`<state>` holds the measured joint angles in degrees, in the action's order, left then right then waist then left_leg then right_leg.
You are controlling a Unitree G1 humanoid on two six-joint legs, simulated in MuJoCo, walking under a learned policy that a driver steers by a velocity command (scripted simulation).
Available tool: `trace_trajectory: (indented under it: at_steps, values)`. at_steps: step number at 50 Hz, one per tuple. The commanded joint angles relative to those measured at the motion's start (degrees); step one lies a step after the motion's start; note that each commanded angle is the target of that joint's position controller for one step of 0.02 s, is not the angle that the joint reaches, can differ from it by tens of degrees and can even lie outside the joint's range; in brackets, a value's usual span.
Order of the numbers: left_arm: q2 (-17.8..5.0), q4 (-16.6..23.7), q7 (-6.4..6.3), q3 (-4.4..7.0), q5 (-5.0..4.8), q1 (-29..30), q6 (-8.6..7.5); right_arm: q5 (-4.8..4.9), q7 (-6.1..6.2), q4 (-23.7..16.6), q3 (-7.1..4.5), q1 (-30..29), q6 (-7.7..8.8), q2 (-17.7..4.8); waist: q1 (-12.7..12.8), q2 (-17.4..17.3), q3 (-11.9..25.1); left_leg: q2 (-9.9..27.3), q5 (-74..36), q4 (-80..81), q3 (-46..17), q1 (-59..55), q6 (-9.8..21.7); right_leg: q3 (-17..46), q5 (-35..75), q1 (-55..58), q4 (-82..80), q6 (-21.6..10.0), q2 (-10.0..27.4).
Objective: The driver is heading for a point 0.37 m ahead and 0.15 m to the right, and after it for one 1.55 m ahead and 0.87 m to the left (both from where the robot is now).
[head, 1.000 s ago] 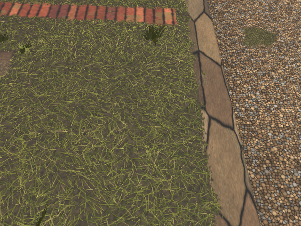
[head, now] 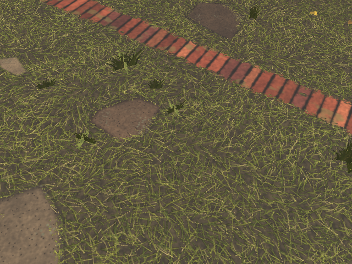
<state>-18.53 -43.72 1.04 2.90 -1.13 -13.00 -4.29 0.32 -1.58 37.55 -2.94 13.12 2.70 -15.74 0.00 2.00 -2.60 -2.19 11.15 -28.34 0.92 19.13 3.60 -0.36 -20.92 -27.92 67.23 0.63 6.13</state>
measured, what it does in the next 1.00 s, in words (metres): walks ahead, turning left: right foot, then left foot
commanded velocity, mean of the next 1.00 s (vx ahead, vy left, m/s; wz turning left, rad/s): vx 0.50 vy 0.00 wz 0.31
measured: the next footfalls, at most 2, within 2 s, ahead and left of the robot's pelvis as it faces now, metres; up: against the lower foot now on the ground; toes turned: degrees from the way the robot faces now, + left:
right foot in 0.34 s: +0.37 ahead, -0.15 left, +0.00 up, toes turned -3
left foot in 0.88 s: +0.64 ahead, +0.11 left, +0.00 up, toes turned +16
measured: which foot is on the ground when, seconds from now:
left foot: down 0.00-0.36, up 0.38-0.86, down 0.88-1.00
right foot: up 0.00-0.32, down 0.34-0.86, up 0.88-1.00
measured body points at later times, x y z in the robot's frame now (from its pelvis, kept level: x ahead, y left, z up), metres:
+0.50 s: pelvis +0.29 -0.06 +0.00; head +0.31 -0.07 +0.45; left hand +0.40 +0.21 -0.10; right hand +0.38 -0.34 -0.13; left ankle +0.22 +0.09 -0.65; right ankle +0.32 -0.15 -0.74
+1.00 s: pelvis +0.57 +0.02 -0.01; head +0.60 +0.04 +0.44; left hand +0.59 +0.32 -0.12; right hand +0.78 -0.20 -0.10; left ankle +0.60 +0.10 -0.74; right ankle +0.50 -0.15 -0.64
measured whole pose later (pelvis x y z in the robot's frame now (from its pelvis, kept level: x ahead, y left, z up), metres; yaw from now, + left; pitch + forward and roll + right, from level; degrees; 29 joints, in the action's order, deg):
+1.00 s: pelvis +0.57 +0.02 -0.01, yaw +18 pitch +1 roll +0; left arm -16.9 -44.2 -0.1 2.7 -0.7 -12.4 -5.7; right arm 1.1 -1.8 39.5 -4.5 12.5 2.9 -16.8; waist -0.2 0.8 -3.5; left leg -5.4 10.0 -29.6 0.2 21.0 5.8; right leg 1.0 -23.1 -21.9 68.9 0.1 2.8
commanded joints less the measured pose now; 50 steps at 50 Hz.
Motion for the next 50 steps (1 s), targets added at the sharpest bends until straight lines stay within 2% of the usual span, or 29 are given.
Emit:
trace_trajectory:
  at_steps: [1, 4, 7, 12, 15, 16, 17, 18, 19, 20, 21, 22, 23, 24, 27, 32, 35, 38, 39, 41, 42, 43, 44, 45, 46, 47, 48, 49, 50]
  values:
    - [-3.9, 3.1, 0.05, 1.09, 0.46, -2.0, 0.21, -0.33, 0.74, -2.5, -1.97, 0.3, 1.84, -7.4, 1.0, -7.0, 6.7, 14.4, -14.2, 15.5, -14.5, -8.8, 12.1, 1.8, 4.8, -6.7, -2.7, 1.0, 2.4]
    - [-1.9, 4.5, -0.13, 0.26, 1.00, 3.0, 0.75, -0.26, 1.37, -0.9, -2.08, 0.9, 2.33, -8.2, 0.4, -5.0, 3.5, 13.3, -14.5, 17.7, -10.1, -7.2, 11.2, 1.9, 13.3, -8.6, -12.8, 2.3, 2.2]
    - [-0.8, 5.4, 0.27, -0.39, 0.50, 8.2, 0.27, -0.10, 1.65, 0.7, -2.25, 3.1, 2.22, -9.2, -1.7, -5.2, 1.7, 12.7, -12.7, 18.2, -7.5, -8.4, 9.6, 1.4, 21.3, -7.7, -24.4, 2.0, 0.7]
    - [-1.6, 7.6, 1.69, -0.31, 0.03, 13.6, -0.51, 0.54, 1.56, 4.1, -2.82, 7.4, 1.23, -10.9, -3.8, -5.6, -0.3, 15.6, -10.6, 15.6, -8.1, -15.4, 8.4, 0.5, 21.2, -8.0, -33.9, -0.8, -1.9]
    - [-3.1, 7.4, 2.18, 0.41, 0.45, 10.5, -0.68, 0.66, 1.74, 5.1, -3.19, 7.1, 0.80, -11.3, -1.7, -6.3, 1.0, 16.5, -20.7, 10.4, -7.6, -18.9, 6.5, -0.9, 16.7, -2.4, -37.0, -4.0, -3.6]
    - [-4.4, 6.1, 1.81, 1.40, 0.86, 5.1, -0.83, 0.78, 1.79, 5.3, -2.93, 6.5, 0.47, -10.9, 1.6, -5.7, 4.3, 14.1, -29.6, 3.4, -6.1, -18.1, 5.3, -2.7, 16.8, 6.0, -38.8, -5.3, -5.6]
    - [-7.4, 4.0, 1.14, 2.74, 1.21, -4.0, -0.94, 0.25, 1.94, 5.0, -2.00, 6.9, 0.34, -8.8, 5.4, -3.9, 11.0, 10.7, -28.2, -8.5, -3.9, -12.1, 3.4, -0.6, 19.3, 20.6, -37.0, -7.2, -3.3]
    - [-13.3, 3.6, 0.57, 4.07, 2.25, -11.3, -0.87, -0.36, 1.74, 3.4, -0.28, 12.8, 1.12, -3.6, 5.1, 6.8, 21.0, 3.5, -6.9, -31.3, -1.4, 8.1, -0.9, 21.4, 15.4, 43.7, -36.9, -14.8, 12.0]
    - [-10.9, 2.5, 0.66, 3.70, 1.40, -14.9, -0.51, 0.45, 1.46, 4.2, 0.01, 12.6, 2.03, -3.6, 6.6, 14.2, 25.8, -2.3, 22.1, -44.1, -7.4, 20.3, -2.3, 42.0, 2.0, 50.2, -47.4, -19.2, 17.4]
    - [-8.0, 2.6, 0.48, 2.72, 0.77, -12.2, -0.45, 2.00, 1.09, 3.6, -1.49, 8.0, 2.50, -9.0, 7.6, 7.5, 17.6, 1.1, 20.1, -49.4, -10.8, 26.6, -1.7, 37.0, -7.6, 44.7, -49.7, -16.4, 16.4]
    - [-6.3, 3.1, 0.21, 2.20, 0.85, -8.6, -0.37, 2.19, 1.01, 2.0, -1.56, 3.3, 2.58, -9.4, 6.4, 4.3, 11.4, 4.4, 15.0, -48.5, -8.5, 27.7, -1.2, 29.3, -7.4, 36.9, -50.7, -14.1, 14.9]
    - [-4.6, 3.3, 0.29, 1.61, 1.25, -4.7, -0.50, 1.43, 1.18, 1.4, -1.57, 0.9, 2.26, -8.9, 4.4, 1.8, 6.6, 6.5, 10.9, -45.0, -7.4, 25.7, -1.3, 23.4, -2.6, 28.3, -52.8, -13.2, 12.8]
    - [-2.9, 3.5, 0.38, 1.16, 1.67, -1.9, -0.98, 0.98, 1.43, 1.8, -1.98, 1.6, 1.51, -8.5, 2.1, 2.9, 4.5, 8.4, 7.7, -41.7, -8.0, 22.2, -1.5, 18.5, 1.9, 22.7, -54.7, -12.3, 10.9]
    - [-2.2, 3.4, 0.40, 1.07, 1.90, -0.4, -1.40, 1.15, 1.53, 2.7, -1.99, 3.7, 0.68, -7.5, 0.7, 4.2, 3.9, 9.1, 5.8, -40.5, -8.1, 18.6, -2.0, 14.7, 5.1, 19.1, -56.5, -11.8, 9.6]
    - [-2.9, 2.0, 0.09, 1.56, 2.24, -0.1, -2.60, 1.26, 1.93, 3.3, -1.69, 4.1, -0.76, -5.0, -0.3, 2.6, 2.0, 9.3, 0.9, -37.0, -8.4, 19.0, -3.3, 5.7, 16.5, 17.1, -59.3, -11.9, 8.7]
    - [-4.7, 0.6, -1.07, 2.23, 2.11, -1.0, -2.20, 0.89, 0.74, 1.7, -0.96, -2.7, 0.02, -2.8, 1.5, 1.4, 0.7, 8.6, -13.6, -20.0, -5.0, 19.5, -3.5, -5.8, 26.7, 20.7, -59.7, -9.6, 5.9]
    - [-6.2, -0.7, -1.56, 2.71, 1.54, -4.1, -1.37, 0.78, -0.50, -0.3, -0.27, -9.1, 0.29, -1.5, 4.3, 0.3, -1.4, 8.0, -16.1, -12.1, -1.6, 19.3, -2.7, -8.4, 27.2, 24.5, -59.6, -9.3, 7.5]
    - [-7.3, -1.7, -1.66, 3.23, 0.72, -5.9, 0.23, 0.94, -1.59, -2.5, -0.35, -12.3, 0.30, -2.0, 4.8, 0.2, -2.6, 6.9, -11.8, -8.1, 0.4, 21.1, -1.0, -9.8, 33.3, 31.5, -56.7, -8.9, 9.8]
    - [-7.8, -1.9, -1.78, 3.37, 0.50, -5.6, 0.85, 0.85, -1.88, -3.1, -0.59, -12.2, 0.30, -2.4, 3.9, 0.6, -2.1, 5.7, -9.1, -7.3, 1.6, 19.9, -0.2, -10.3, 40.6, 33.2, -54.4, -8.6, 10.3]
    - [-9.4, -1.6, -2.50, 3.84, -0.03, -4.4, 1.76, 0.84, -2.04, -3.4, -1.75, -8.9, 0.00, -4.5, 0.9, 3.0, 1.2, 2.2, -3.3, -7.3, 4.6, 13.8, 2.1, -11.7, 59.4, 35.9, -46.7, -7.2, 10.5]
    - [-10.0, -1.3, -2.83, 4.01, -0.04, -3.6, 2.33, 0.94, -1.94, -2.3, -2.83, -3.6, -0.15, -6.4, -2.2, 3.7, 4.1, 0.0, -1.0, -6.9, 5.6, 7.2, 3.6, -12.3, 65.3, 35.4, -38.9, -6.4, 9.9]
    - [-9.8, -1.0, -3.12, 3.78, -0.22, -2.4, 2.60, 1.03, -1.33, -0.2, -4.59, 5.3, -0.17, -9.3, -7.3, 2.6, 8.6, -2.1, -4.4, -2.5, 5.1, -5.8, 5.8, -13.5, 62.6, 30.4, -27.0, -4.7, 7.8]
    - [-7.1, 0.0, -3.27, 2.73, 1.07, -3.7, 2.07, 1.04, -0.06, 1.5, -6.35, 12.9, -0.88, -14.1, -9.9, -4.0, 13.8, 4.7, -4.5, -1.6, -7.0, -23.0, 9.0, -13.4, 42.6, 16.3, -9.7, -2.3, 5.2]
    - [1.1, 3.0, -2.10, 0.11, 2.37, -9.5, 0.30, 1.39, 0.20, 0.6, -6.82, 10.1, -0.37, -19.1, -1.9, -17.6, 18.5, 18.4, 4.6, 2.8, -39.2, -40.7, 20.5, -6.6, -11.5, -9.5, 9.6, 1.2, -7.2]
    - [-3.9, 3.8, -1.26, 0.76, 0.08, -2.5, -2.08, 0.98, -0.05, -0.7, -5.42, 11.8, 0.32, -14.1, -6.8, -10.3, 22.9, 20.5, 9.9, 10.0, -47.1, -42.9, 21.0, 4.9, -12.8, -16.3, 14.1, 0.2, -7.2]
    - [-6.1, 5.7, -0.82, 1.36, -1.71, 3.1, -3.37, 0.61, -0.10, -0.3, -4.59, 9.8, 0.97, -11.3, -7.3, -7.7, 14.7, 18.8, 4.7, 11.2, -38.2, -37.0, 17.8, 5.3, -6.9, -19.7, 11.9, -1.2, -4.4]
    - [-5.4, 5.7, -0.94, 1.04, -0.84, 3.9, -3.97, 1.00, -0.07, -0.4, -4.12, 6.4, 1.19, -9.9, -4.5, -2.9, 10.2, 16.4, -1.0, 11.4, -32.1, -28.8, 15.8, 5.4, -2.2, -17.7, 6.5, -1.7, -2.1]
    - [-5.6, 5.2, -1.16, 1.39, 0.80, 3.8, -3.94, 1.01, 0.07, -1.1, -3.54, 2.9, 1.13, -8.1, -2.2, -1.8, 7.1, 14.1, -6.8, 12.1, -27.1, -21.7, 14.6, 5.2, 0.1, -14.3, 1.6, -1.2, -0.6]
    - [-5.9, 5.0, -1.05, 1.71, 1.32, 2.5, -3.33, 0.23, 0.39, -2.1, -3.07, 0.9, 1.16, -7.0, -0.3, -3.4, 6.4, 12.8, -11.1, 13.4, -24.5, -16.9, 14.4, 5.6, 2.1, -10.5, -0.4, -0.6, 0.4]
